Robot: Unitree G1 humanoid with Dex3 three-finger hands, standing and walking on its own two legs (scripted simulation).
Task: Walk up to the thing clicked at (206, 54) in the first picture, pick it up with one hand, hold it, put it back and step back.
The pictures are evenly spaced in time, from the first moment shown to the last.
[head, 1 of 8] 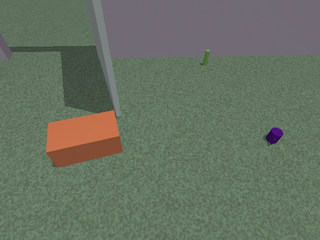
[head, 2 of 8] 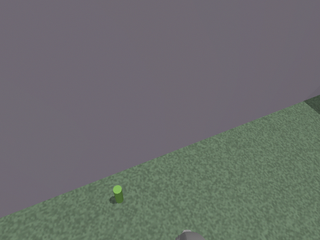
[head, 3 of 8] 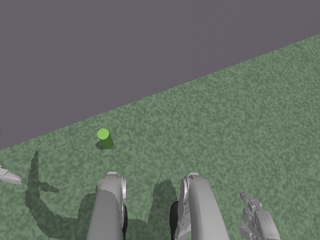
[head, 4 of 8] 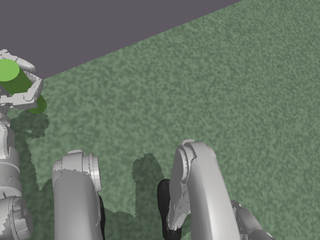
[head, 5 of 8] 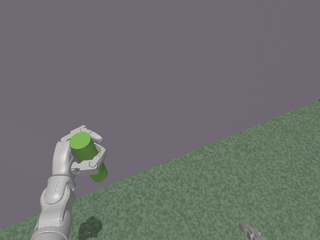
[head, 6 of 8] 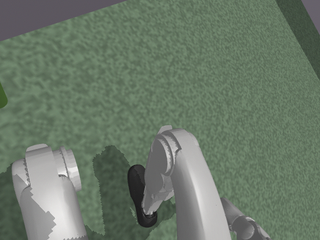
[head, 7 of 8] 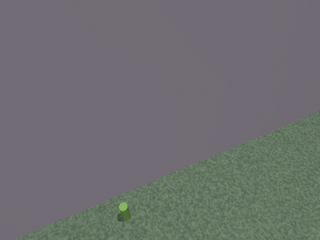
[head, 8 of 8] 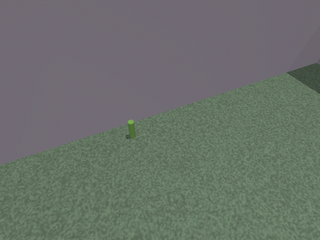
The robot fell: no
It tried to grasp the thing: yes
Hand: left
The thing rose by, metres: 0.68
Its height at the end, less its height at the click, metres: +0.00
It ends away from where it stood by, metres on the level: 0.02
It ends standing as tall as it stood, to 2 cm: yes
